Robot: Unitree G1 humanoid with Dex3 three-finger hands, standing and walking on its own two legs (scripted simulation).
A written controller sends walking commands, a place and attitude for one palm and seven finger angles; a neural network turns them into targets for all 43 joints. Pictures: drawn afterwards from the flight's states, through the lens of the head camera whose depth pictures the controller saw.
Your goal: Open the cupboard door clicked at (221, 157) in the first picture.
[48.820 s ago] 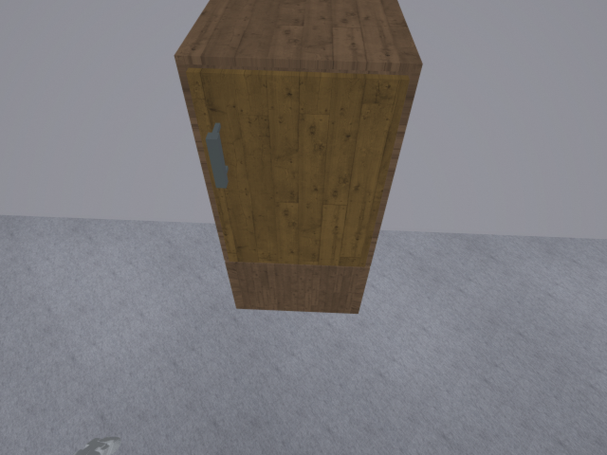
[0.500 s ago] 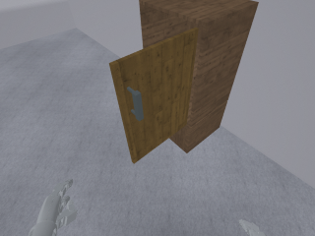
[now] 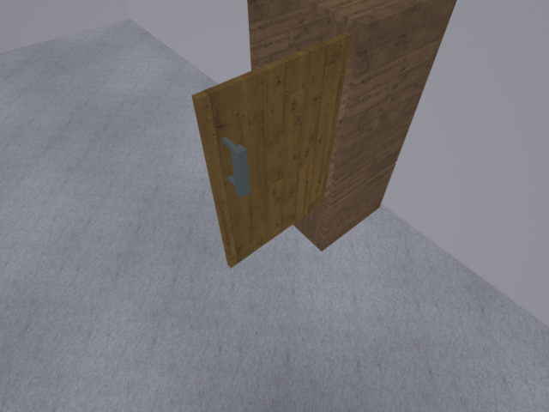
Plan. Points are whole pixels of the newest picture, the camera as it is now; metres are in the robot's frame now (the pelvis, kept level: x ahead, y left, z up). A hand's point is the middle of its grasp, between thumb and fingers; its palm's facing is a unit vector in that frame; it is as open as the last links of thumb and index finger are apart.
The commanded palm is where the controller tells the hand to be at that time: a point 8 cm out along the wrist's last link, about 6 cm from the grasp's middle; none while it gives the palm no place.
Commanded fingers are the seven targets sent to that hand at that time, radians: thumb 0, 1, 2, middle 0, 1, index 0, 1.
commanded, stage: let the arm hang, fingers relaxed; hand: left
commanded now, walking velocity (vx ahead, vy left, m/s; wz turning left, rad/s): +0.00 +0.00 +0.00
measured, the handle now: (235, 167) +0.59 +0.13 -0.02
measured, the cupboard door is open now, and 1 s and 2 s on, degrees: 91 91 91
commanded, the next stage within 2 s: look to check the result in 0.44 s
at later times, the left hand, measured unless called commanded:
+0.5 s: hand out of the picture +0.01 +0.17 -0.18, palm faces +0.03 -0.98 -0.19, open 7.3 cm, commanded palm none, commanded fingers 0.00 0.90 0.90 -0.20 -0.30 -0.20 -0.30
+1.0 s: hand out of the picture +0.03 +0.18 -0.17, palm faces +0.02 -0.98 -0.22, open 7.4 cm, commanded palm none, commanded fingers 0.00 0.90 0.90 -0.20 -0.30 -0.20 -0.30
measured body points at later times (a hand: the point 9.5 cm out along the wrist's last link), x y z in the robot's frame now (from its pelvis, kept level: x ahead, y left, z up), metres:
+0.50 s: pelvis +0.01 +0.00 +0.00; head +0.02 +0.00 +0.45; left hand +0.01 +0.22 -0.16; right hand -0.01 -0.21 -0.17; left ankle +0.05 +0.12 -0.74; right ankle +0.02 -0.09 -0.74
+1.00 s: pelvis +0.02 +0.00 +0.00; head +0.03 -0.01 +0.45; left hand +0.03 +0.24 -0.15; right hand +0.04 -0.23 -0.16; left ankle +0.05 +0.12 -0.74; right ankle +0.02 -0.09 -0.74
